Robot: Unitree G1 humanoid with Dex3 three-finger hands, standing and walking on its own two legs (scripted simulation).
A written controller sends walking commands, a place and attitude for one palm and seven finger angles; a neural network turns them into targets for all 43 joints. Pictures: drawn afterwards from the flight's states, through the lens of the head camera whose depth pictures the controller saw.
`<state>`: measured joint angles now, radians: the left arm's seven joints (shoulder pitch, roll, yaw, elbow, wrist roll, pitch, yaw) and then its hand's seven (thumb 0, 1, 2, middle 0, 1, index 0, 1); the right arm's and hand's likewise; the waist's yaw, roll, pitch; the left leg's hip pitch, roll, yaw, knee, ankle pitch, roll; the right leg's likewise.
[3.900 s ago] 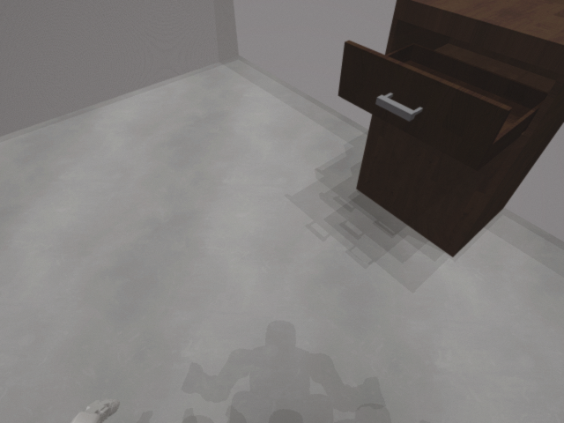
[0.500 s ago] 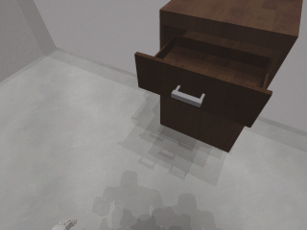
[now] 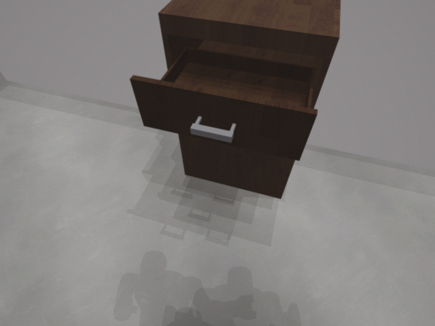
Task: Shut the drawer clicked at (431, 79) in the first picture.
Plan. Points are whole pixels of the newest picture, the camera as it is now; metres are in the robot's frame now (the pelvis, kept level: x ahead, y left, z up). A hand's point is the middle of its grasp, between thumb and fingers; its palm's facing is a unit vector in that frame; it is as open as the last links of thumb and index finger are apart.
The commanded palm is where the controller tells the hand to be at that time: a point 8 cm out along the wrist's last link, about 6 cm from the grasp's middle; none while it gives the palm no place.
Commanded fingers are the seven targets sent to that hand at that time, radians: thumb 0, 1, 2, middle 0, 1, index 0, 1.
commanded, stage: turn to face it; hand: left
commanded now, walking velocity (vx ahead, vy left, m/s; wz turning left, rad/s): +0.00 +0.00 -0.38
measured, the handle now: (214, 128) +0.61 +0.07 -0.04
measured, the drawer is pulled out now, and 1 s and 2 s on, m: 0.27 0.27 0.27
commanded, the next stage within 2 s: take the last steps up to it in 0.26 s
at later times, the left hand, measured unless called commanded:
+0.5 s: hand out of the picture +0.10 +0.17 -0.16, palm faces -0.20 -0.95 -0.25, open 7.4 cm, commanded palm none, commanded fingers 0.00 0.90 0.90 -0.20 -0.30 -0.20 -0.30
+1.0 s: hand out of the picture +0.04 +0.17 -0.19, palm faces -0.14 -0.98 -0.14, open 7.4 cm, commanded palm none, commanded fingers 0.00 0.90 0.90 -0.20 -0.30 -0.20 -0.30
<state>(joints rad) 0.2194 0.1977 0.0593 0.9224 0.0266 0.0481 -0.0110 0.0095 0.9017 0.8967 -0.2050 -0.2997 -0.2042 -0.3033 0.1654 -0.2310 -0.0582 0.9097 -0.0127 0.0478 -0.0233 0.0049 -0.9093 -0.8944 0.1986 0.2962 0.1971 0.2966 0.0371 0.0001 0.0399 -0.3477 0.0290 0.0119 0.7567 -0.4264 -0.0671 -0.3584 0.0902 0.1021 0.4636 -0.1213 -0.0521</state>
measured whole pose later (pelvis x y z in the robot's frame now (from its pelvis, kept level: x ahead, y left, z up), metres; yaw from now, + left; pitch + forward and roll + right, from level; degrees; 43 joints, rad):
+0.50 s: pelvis -0.02 -0.01 -0.01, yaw -12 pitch +0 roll +0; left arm 0.18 0.19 0.05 0.98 0.03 0.03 -0.02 0.01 0.91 0.90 -0.20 -0.30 -0.20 -0.30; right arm 0.29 -0.21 -0.04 1.01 -0.02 0.03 -0.02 0.00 -0.90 -0.89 0.20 0.30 0.20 0.30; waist -0.02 0.07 0.05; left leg -0.28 0.12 0.14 0.68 -0.43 -0.03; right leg -0.23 0.01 -0.07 0.56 -0.31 -0.01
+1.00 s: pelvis +0.11 -0.01 -0.02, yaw -14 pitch -1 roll -1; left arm 0.45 0.14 0.03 1.17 0.02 -0.03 0.01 0.01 0.91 0.90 -0.20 -0.30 -0.20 -0.30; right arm 0.17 -0.17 -0.04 1.01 -0.03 -0.05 0.01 0.00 -0.91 -0.89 0.20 0.30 0.20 0.30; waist 0.04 -0.02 0.05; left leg -0.38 0.06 0.13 0.62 -0.20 0.03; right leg -0.06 -0.02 -0.02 0.67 -0.50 -0.01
